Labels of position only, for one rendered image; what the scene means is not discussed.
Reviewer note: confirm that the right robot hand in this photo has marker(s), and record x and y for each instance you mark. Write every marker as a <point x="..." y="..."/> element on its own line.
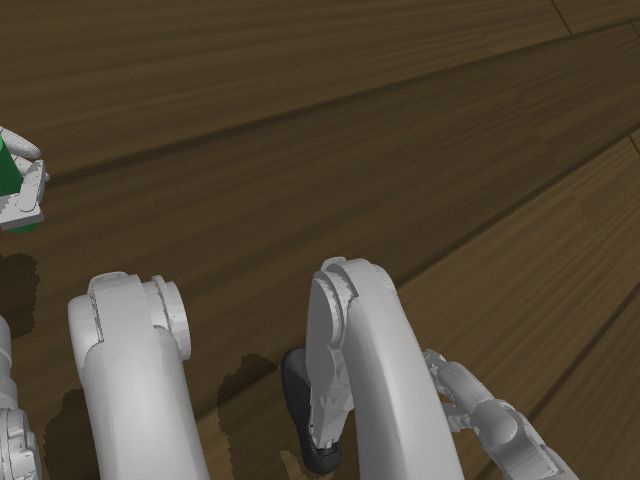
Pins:
<point x="454" y="381"/>

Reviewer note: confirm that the can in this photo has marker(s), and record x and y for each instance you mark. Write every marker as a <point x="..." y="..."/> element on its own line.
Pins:
<point x="11" y="181"/>

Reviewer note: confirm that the right robot arm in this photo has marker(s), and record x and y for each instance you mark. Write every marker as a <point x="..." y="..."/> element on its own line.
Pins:
<point x="514" y="445"/>

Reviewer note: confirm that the right robot foot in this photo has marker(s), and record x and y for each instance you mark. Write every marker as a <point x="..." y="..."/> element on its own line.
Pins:
<point x="297" y="390"/>

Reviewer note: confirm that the left robot arm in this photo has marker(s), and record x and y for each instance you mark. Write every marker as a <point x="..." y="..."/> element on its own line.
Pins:
<point x="19" y="454"/>

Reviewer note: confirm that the left robot hand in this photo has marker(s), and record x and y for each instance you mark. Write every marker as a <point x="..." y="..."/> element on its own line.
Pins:
<point x="22" y="209"/>

